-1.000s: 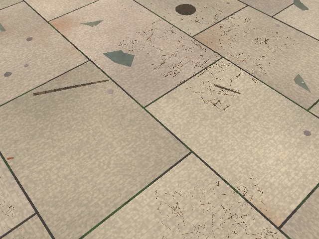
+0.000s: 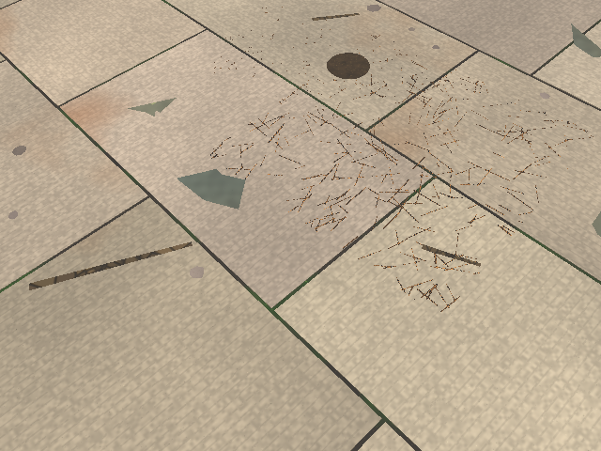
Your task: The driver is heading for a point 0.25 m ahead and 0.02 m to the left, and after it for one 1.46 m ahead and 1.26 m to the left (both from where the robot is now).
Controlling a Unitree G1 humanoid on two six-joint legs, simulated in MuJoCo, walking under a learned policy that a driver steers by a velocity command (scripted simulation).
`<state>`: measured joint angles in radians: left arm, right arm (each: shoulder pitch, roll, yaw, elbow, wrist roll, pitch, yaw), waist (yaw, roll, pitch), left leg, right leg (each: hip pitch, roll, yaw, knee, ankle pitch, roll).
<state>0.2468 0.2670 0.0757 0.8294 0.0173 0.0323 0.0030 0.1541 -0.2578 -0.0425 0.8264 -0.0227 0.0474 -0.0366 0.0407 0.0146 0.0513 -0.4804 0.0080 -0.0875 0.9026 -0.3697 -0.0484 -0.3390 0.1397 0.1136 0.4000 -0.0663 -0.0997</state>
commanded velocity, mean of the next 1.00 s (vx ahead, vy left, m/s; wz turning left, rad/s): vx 0.01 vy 0.00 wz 0.32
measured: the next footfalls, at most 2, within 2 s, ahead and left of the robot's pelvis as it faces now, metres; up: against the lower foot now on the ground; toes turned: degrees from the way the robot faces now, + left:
left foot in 0.18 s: +0.05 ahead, +0.13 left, +0.00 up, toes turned -5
right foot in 0.64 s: +0.04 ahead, -0.07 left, +0.00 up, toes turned +17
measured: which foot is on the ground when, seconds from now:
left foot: up 0.00-0.16, down 0.18-0.64, up 0.66-1.00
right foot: down 0.00-0.18, up 0.20-0.62, down 0.64-1.00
